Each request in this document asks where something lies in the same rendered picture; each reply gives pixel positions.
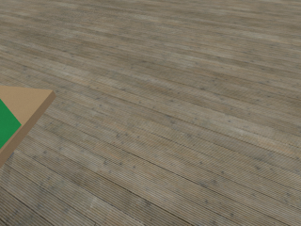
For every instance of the carton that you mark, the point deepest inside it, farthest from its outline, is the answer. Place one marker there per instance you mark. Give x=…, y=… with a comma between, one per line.
x=8, y=124

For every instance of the table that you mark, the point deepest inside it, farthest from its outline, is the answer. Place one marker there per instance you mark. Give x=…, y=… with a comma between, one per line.
x=27, y=105

